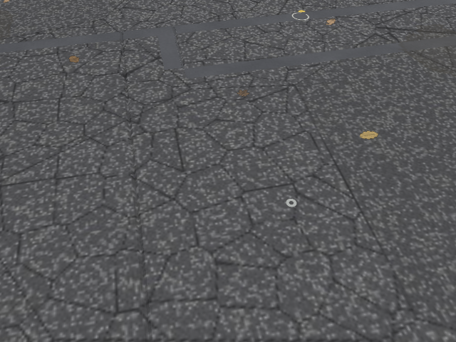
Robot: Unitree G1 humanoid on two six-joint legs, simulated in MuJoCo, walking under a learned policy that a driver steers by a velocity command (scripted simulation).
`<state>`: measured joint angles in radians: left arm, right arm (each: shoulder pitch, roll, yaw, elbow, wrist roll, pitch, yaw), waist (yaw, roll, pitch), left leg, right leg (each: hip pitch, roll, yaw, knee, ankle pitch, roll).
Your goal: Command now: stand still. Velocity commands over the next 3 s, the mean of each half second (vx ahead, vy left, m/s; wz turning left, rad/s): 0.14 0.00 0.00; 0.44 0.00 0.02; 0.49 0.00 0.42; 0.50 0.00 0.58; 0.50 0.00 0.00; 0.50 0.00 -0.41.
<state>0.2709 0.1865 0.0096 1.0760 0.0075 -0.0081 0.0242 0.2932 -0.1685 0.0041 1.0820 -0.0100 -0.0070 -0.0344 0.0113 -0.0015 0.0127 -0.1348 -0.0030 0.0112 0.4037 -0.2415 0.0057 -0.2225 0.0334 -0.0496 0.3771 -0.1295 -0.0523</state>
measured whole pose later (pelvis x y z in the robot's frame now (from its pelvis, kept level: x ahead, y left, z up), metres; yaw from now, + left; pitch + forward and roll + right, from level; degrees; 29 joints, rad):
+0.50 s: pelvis +0.07 -0.01 -0.01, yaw +0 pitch +0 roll +1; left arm 0.29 0.17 0.03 1.06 0.02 -0.05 -0.01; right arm 0.45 -0.18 -0.04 1.13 -0.02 -0.03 -0.03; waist -0.02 0.03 -0.02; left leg -0.07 0.00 -0.02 0.44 -0.37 0.02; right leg -0.26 0.02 -0.07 0.55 -0.35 -0.09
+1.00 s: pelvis +0.31 -0.01 -0.03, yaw +1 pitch +0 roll +0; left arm 0.48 0.16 0.02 1.14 0.01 -0.09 0.02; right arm 0.02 -0.18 -0.05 0.91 -0.03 -0.07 0.01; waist 0.02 -0.01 0.07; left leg -0.46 -0.05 0.13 0.58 -0.13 0.14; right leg 0.03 0.03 -0.05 0.73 -0.46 -0.07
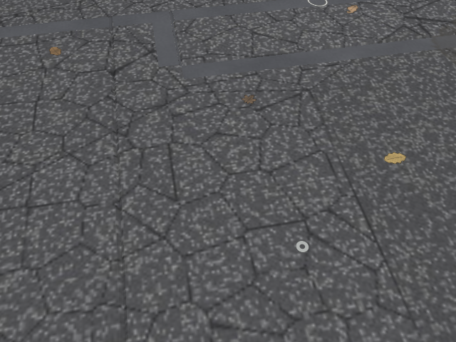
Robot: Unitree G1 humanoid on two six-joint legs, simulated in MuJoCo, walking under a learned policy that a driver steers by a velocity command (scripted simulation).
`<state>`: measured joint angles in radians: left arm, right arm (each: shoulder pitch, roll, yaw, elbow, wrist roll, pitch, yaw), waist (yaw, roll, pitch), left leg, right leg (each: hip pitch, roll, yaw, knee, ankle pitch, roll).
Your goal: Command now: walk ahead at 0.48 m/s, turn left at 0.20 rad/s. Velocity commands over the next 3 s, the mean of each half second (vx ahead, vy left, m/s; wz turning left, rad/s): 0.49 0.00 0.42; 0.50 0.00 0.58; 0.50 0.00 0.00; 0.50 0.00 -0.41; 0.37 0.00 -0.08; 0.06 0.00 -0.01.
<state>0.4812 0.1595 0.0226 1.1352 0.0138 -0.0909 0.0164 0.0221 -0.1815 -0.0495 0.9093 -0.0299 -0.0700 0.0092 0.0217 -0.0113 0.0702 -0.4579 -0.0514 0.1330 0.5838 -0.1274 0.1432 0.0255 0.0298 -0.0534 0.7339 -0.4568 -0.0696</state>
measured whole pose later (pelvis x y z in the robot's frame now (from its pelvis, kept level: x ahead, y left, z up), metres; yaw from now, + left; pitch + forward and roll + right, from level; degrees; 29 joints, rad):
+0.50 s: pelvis +0.29 -0.01 +0.01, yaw +15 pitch +2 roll +1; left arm -0.06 0.20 0.02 0.77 0.02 -0.07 -0.02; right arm 0.48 -0.22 -0.07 0.98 -0.02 -0.06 -0.01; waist -0.12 -0.02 0.04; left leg 0.03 -0.11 -0.18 0.38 -0.42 0.09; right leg -0.49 -0.01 0.01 0.50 -0.10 0.00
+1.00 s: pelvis +0.53 +0.07 +0.01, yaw +33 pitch +2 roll -1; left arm 0.41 0.23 0.05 0.93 0.02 -0.08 0.01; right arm 0.00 -0.23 -0.04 0.71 -0.04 0.00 0.08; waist 0.07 0.02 0.06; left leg -0.56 0.02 0.10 0.63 -0.15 0.12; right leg 0.09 -0.03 -0.29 0.29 -0.39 0.03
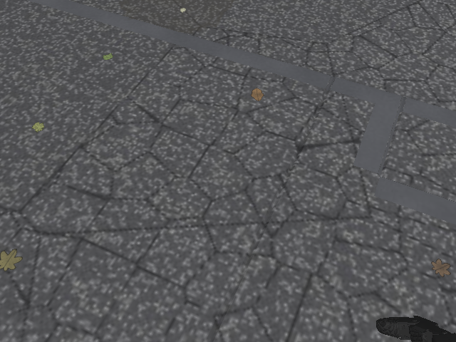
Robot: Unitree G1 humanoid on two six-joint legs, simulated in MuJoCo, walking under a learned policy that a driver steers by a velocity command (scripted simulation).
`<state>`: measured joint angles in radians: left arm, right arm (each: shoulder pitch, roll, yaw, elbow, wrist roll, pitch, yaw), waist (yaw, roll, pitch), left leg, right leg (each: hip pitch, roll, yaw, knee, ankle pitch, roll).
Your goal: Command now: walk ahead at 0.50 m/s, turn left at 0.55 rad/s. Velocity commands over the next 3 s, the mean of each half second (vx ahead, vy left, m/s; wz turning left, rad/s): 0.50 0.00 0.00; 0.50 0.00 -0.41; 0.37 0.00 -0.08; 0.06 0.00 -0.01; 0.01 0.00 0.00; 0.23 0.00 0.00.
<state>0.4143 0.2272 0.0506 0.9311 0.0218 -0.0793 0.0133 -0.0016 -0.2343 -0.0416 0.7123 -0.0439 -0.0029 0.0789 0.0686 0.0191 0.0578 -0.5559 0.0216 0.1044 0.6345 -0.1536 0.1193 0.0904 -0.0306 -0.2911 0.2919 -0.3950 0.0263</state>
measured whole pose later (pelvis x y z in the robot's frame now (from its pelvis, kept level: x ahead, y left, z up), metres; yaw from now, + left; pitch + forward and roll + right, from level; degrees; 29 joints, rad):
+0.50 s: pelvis +0.27 +0.02 +0.00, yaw -4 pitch +1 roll +1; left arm 0.17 0.23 0.04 0.84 0.03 -0.01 -0.05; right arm 0.39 -0.22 -0.03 0.93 -0.02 -0.09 -0.02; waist -0.03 -0.04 0.04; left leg 0.14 -0.10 0.17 0.15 -0.32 0.08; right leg -0.63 -0.05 -0.06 0.70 -0.01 -0.06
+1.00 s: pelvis +0.55 -0.03 +0.01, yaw -17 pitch +2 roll -1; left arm 0.39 0.26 0.05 0.89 0.00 -0.06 -0.01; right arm 0.10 -0.25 -0.01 0.76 -0.04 -0.03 0.03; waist 0.06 0.04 0.04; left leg -0.65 0.10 0.00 0.70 -0.02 -0.02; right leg 0.02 0.14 0.09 0.23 -0.26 -0.12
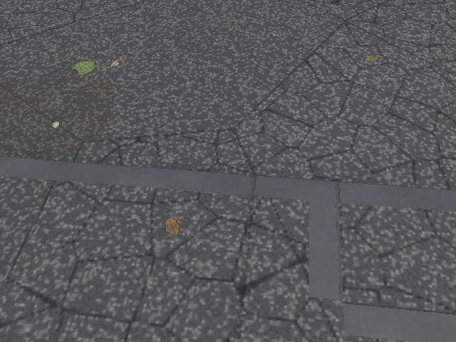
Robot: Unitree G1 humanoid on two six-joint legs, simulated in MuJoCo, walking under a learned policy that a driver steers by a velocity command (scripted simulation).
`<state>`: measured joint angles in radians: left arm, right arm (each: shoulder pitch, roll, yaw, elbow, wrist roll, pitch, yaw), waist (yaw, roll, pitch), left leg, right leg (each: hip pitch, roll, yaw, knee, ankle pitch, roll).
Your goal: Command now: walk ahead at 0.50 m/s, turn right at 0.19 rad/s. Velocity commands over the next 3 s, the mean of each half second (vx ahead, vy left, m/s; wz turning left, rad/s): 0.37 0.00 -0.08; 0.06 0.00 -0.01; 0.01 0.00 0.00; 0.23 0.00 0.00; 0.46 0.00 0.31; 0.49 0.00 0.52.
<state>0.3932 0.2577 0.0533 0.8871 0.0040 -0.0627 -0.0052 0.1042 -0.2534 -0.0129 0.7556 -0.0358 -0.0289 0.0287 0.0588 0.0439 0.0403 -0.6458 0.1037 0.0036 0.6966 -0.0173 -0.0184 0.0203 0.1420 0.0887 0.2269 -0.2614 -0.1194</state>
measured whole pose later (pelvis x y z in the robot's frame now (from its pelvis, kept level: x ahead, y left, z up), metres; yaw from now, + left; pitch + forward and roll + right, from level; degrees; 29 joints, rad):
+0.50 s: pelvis +0.24 +0.05 +0.00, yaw -2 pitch +0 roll +1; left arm 0.17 0.23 0.01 0.86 0.02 -0.02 0.00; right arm 0.34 -0.21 -0.01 0.94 -0.01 -0.07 0.00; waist -0.03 -0.05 0.06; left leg -0.09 -0.07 0.06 0.29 -0.20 0.08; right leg -0.51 -0.03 0.00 0.72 -0.15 -0.01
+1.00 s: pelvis +0.31 +0.02 +0.00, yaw -1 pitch -2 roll +0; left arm 0.23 0.19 0.01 1.06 0.00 -0.01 0.03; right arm 0.31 -0.18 0.01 1.11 -0.01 0.00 -0.04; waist 0.00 0.01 0.03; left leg -0.04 -0.01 0.02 0.39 -0.31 0.02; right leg -0.22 0.04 -0.05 0.40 -0.15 -0.06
